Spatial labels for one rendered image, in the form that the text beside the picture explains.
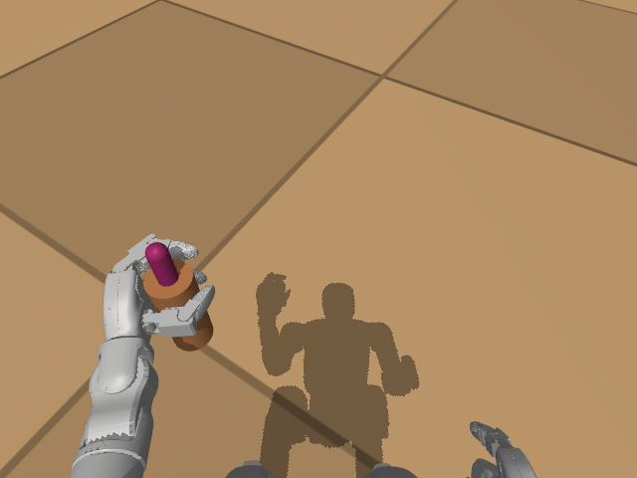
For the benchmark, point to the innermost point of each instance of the left robot hand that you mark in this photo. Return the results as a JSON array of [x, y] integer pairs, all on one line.
[[127, 309]]

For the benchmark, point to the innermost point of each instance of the right robot hand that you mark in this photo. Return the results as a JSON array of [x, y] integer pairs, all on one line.
[[511, 461]]

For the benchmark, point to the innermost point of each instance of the left robot arm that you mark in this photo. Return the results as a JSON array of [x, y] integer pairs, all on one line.
[[117, 437]]

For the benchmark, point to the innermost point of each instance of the bottle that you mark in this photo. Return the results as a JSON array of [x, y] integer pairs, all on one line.
[[171, 283]]

